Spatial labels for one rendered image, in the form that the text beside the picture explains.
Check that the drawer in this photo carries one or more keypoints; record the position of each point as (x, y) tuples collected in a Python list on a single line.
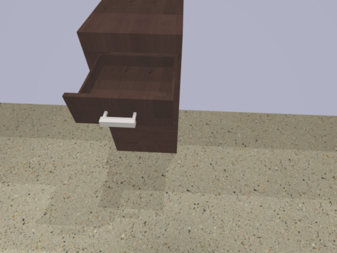
[(124, 84)]

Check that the cabinet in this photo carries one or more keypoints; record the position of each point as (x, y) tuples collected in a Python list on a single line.
[(138, 27)]

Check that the handle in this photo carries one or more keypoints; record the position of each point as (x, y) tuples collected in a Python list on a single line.
[(117, 122)]

